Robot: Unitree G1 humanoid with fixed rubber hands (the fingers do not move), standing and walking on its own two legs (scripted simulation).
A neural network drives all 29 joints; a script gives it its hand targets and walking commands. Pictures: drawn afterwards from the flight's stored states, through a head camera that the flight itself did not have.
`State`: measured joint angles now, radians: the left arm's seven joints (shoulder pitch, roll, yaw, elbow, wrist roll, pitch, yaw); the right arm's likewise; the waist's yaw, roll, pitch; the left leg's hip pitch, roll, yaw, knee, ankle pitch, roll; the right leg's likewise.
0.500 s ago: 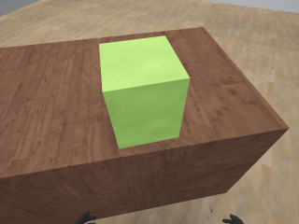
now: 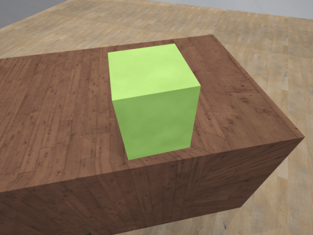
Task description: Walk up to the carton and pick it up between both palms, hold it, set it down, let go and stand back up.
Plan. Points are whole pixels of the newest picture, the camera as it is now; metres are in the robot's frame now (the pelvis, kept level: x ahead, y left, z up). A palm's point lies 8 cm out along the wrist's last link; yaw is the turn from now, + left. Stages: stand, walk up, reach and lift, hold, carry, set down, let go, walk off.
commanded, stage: stand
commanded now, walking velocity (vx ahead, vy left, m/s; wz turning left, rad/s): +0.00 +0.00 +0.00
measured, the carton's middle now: (151, 102) +0.47 +0.04 +0.08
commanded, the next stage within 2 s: walk up in 0.02 s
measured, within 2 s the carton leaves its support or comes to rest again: neither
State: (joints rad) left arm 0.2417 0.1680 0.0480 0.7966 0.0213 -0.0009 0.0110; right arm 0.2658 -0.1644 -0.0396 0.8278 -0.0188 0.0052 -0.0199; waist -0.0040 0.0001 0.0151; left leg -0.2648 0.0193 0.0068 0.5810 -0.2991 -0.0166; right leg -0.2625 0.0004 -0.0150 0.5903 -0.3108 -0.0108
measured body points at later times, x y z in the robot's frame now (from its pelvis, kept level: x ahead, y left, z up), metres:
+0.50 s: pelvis -0.01 -0.02 +0.01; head +0.01 -0.03 +0.45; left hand +0.01 +0.24 -0.13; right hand +0.05 -0.27 -0.14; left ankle -0.01 +0.12 -0.70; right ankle +0.00 -0.11 -0.73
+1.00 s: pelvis +0.00 -0.02 +0.01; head +0.01 -0.02 +0.46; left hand -0.01 +0.21 -0.14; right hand +0.07 -0.25 -0.14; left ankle -0.01 +0.10 -0.73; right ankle +0.05 -0.15 -0.72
